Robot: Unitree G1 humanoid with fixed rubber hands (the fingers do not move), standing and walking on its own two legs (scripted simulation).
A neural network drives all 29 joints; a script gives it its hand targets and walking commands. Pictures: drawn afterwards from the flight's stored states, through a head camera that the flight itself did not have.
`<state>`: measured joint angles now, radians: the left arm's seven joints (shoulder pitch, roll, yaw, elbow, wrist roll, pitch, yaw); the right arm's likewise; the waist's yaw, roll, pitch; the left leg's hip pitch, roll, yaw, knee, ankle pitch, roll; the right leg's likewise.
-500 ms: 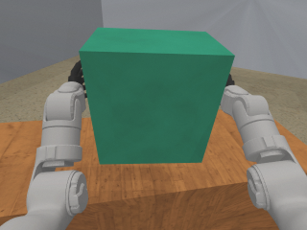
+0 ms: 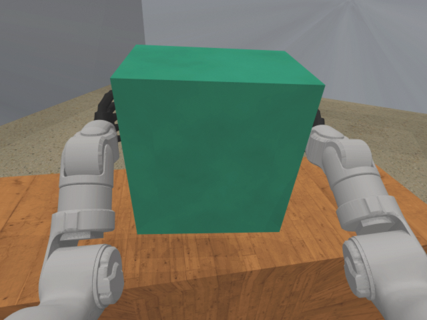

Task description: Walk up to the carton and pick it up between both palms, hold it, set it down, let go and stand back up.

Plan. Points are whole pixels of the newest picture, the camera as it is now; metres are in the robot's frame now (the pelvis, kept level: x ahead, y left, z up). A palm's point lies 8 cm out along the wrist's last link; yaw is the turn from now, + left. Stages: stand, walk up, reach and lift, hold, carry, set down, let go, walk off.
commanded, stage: hold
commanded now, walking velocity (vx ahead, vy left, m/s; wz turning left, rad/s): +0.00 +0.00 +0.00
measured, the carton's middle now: (211, 142) +0.38 +0.00 +0.24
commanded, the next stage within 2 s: none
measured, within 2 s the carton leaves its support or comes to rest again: neither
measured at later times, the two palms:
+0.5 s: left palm (109, 130) +0.36 +0.18 +0.27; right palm (311, 136) +0.37 -0.18 +0.26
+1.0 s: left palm (106, 129) +0.36 +0.19 +0.27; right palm (310, 137) +0.37 -0.18 +0.26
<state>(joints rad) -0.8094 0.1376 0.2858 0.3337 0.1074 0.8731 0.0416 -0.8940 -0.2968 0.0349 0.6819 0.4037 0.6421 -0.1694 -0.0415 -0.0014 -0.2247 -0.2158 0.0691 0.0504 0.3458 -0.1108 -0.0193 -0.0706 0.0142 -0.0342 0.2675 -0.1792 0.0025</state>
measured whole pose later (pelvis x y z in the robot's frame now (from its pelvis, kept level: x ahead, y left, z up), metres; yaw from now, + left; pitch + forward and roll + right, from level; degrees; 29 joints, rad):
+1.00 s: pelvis +0.00 +0.00 +0.00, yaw +0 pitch -2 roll -1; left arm -0.81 0.14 0.30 0.31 0.13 0.88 0.02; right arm -0.87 -0.27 0.02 0.65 0.38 0.64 -0.17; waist -0.05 -0.01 -0.20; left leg -0.19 0.07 0.04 0.34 -0.11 -0.02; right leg -0.05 0.01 -0.04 0.27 -0.19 0.00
